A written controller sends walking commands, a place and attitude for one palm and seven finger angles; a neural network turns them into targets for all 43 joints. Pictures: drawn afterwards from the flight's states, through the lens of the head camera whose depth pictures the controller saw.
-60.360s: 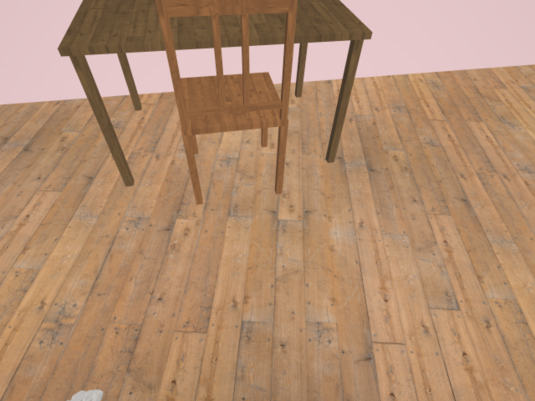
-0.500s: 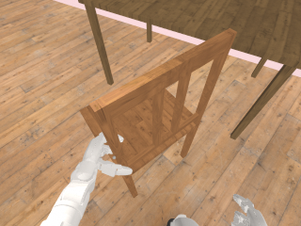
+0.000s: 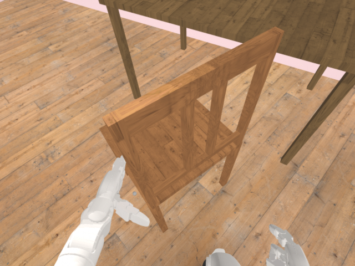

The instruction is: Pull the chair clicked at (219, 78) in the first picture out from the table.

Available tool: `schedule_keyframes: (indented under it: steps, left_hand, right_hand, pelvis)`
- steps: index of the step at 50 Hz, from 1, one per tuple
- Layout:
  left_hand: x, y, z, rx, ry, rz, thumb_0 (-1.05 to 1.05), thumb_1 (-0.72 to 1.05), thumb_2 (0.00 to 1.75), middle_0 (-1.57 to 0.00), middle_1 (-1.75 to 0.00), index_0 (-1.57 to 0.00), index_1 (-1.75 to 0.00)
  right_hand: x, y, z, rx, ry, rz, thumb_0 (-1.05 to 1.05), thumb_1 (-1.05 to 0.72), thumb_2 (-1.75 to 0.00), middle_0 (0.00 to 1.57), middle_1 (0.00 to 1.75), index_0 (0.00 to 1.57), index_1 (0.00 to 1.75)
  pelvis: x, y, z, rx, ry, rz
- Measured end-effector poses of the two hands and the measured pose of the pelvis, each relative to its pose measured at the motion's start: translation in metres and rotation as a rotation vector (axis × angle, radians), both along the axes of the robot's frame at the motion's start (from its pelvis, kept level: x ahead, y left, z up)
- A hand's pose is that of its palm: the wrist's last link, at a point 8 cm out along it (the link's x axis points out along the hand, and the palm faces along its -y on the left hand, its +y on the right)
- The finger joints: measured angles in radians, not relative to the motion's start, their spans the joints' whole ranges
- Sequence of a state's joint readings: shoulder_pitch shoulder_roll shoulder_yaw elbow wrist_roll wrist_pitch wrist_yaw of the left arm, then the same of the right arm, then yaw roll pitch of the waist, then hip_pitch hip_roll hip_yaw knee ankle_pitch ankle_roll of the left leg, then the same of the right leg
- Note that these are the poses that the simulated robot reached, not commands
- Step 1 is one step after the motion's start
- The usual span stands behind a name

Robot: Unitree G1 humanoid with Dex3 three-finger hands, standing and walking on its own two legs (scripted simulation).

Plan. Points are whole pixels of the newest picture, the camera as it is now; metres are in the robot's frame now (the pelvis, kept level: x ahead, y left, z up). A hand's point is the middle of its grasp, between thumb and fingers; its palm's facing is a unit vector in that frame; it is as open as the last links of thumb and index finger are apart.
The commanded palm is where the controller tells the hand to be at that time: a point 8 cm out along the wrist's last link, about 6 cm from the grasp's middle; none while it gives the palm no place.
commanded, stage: draw the fingers out of the gap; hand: left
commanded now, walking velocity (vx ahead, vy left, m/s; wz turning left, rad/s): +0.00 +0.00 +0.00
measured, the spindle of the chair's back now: (187, 140) +0.43 -0.02 -0.03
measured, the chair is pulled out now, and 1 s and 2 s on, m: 0.42 0.42 0.42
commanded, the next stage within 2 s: draw the hand back to the body in 0.74 s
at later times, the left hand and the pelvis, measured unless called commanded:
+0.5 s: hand (128, 231) +0.21 +0.12 -0.04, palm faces -0.15 -0.96 -0.22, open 17.5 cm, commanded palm +0.20 +0.16 -0.02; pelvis +0.00 +0.00 -0.01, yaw +1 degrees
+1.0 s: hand (119, 248) +0.17 +0.12 +0.00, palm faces +0.01 -1.00 -0.05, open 17.5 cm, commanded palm +0.14 +0.18 +0.01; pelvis -0.01 +0.00 -0.03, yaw +1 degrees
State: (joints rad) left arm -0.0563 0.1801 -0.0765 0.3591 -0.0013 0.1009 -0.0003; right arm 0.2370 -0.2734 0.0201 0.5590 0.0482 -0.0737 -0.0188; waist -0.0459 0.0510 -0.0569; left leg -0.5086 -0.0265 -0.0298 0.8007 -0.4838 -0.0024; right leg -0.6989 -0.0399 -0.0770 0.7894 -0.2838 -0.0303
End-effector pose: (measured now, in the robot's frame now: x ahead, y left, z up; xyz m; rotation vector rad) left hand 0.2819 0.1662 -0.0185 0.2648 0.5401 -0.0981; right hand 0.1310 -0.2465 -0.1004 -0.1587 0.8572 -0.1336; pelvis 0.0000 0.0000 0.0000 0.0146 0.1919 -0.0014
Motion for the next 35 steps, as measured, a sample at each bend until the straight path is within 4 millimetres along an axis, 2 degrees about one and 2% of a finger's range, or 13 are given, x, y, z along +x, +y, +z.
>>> schedule_keyframes:
  steps: [4,11,18,27,35]
  left_hand:
    - [-0.009,0.002,-0.004,-0.009,0.013,0.004,-0.01,-0.54,0.21,-0.01,-0.03,-0.01,-0.03]
    - [-0.042,0.004,-0.003,-0.004,0.013,0.003,-0.01,-0.54,0.21,-0.01,-0.01,-0.01,-0.01]
    - [-0.070,0.007,-0.004,0.003,0.030,0.019,-0.01,-0.54,0.21,-0.01,0.00,-0.01,0.00]
    - [-0.088,0.002,-0.001,-0.002,0.027,0.011,-0.01,-0.54,0.21,0.00,0.00,-0.01,0.00]
    - [-0.108,0.001,0.000,-0.003,0.041,0.026,-0.01,-0.54,0.21,-0.01,0.00,-0.01,0.00]
  right_hand:
    - [0.005,-0.008,0.005,-0.016,-0.026,-0.002,0.01,-0.90,-0.90,0.20,0.30,0.20,0.30]
    - [0.014,-0.012,0.012,-0.027,-0.087,-0.002,0.01,-0.91,-0.90,0.20,0.30,0.20,0.30]
    - [0.025,-0.004,0.011,-0.020,-0.134,0.026,0.01,-0.90,-0.90,0.20,0.30,0.20,0.30]
    - [0.034,0.010,0.011,0.007,-0.189,0.048,0.01,-0.90,-0.90,0.20,0.30,0.20,0.30]
    - [0.035,0.013,0.014,0.012,-0.214,0.039,0.02,-0.90,-0.90,0.20,0.30,0.21,0.30]
  pelvis:
    - [0.000,-0.002,-0.001,0.001,0.005,-0.001]
    - [0.002,-0.005,-0.004,-0.001,0.002,0.002]
    - [0.000,-0.005,-0.007,-0.005,-0.005,0.014]
    - [-0.002,-0.004,-0.011,-0.006,-0.010,0.022]
    - [-0.002,-0.003,-0.015,-0.006,-0.009,0.018]
